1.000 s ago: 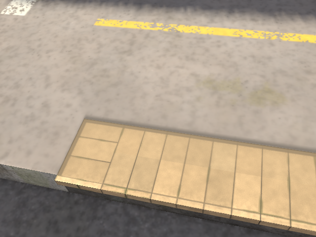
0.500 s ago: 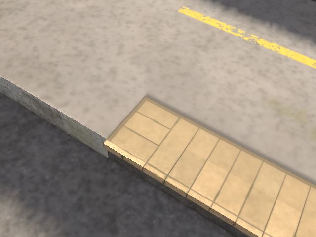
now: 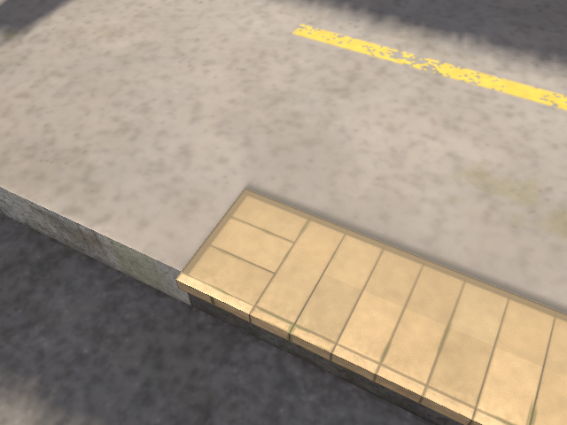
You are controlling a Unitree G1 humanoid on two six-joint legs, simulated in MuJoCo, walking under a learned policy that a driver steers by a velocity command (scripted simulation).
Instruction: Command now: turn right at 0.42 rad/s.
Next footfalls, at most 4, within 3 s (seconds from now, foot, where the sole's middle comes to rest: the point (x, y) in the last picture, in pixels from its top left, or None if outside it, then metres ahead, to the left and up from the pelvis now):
0.14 left None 0.02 0.12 -0.78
0.58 right None -0.02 -0.09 -0.78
1.08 left None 0.30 0.03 -0.78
1.72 right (326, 308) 0.68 -0.04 -0.61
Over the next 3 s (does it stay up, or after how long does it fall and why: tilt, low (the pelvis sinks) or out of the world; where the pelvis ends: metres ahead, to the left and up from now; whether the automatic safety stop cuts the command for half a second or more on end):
stays up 1.25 -0.10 0.17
